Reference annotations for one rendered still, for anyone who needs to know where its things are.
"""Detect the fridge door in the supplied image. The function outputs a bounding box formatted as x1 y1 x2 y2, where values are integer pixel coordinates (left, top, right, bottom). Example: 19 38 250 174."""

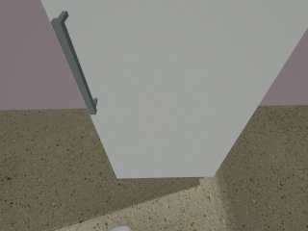
40 0 308 179

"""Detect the handle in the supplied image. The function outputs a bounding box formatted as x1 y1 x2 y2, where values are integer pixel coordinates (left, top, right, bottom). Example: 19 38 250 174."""
50 11 98 116

